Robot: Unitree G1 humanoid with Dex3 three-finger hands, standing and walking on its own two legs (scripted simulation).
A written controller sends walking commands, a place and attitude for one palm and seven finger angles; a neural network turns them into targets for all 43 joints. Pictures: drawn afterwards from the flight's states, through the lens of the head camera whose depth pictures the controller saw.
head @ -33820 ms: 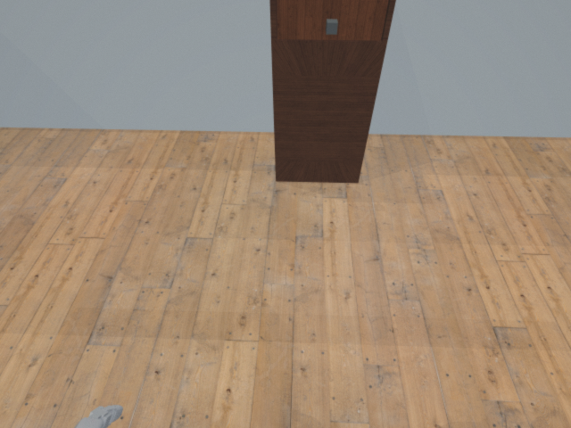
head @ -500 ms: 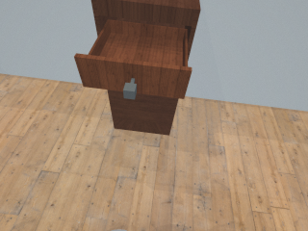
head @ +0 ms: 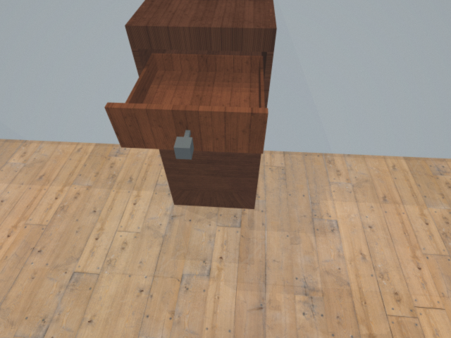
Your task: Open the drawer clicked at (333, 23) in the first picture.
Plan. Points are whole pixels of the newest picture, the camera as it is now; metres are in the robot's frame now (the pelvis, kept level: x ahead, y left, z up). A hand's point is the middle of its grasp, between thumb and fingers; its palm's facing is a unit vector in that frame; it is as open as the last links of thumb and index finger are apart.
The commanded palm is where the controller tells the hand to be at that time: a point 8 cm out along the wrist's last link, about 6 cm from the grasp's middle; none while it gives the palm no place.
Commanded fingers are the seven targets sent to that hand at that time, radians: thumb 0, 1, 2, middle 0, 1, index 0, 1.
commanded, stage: let the arm hang, fingers relaxed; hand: left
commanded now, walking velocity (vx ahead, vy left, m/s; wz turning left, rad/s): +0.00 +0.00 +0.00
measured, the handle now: (185, 142) +0.54 +0.13 +0.02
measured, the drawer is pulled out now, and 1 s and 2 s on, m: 0.30 0.30 0.30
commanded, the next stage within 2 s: look to check the result in 0.22 s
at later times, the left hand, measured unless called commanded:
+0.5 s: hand out of the picture +0.01 +0.15 -0.17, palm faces +0.05 -0.98 -0.18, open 7.4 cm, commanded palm none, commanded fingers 0.00 0.90 0.90 -0.20 -0.30 -0.20 -0.30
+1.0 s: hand out of the picture +0.04 +0.16 -0.17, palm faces +0.04 -0.98 -0.19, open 7.4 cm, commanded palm none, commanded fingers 0.00 0.90 0.90 -0.20 -0.30 -0.20 -0.30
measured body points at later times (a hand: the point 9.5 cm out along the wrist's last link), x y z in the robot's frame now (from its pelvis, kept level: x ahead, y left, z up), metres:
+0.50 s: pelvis +0.02 -0.01 +0.00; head +0.05 -0.01 +0.45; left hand +0.01 +0.20 -0.16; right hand +0.00 -0.21 -0.16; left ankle +0.05 +0.11 -0.74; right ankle +0.02 -0.10 -0.74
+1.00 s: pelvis +0.04 -0.01 +0.00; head +0.06 -0.02 +0.45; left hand +0.04 +0.21 -0.16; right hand +0.03 -0.22 -0.16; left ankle +0.05 +0.11 -0.74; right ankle +0.02 -0.10 -0.74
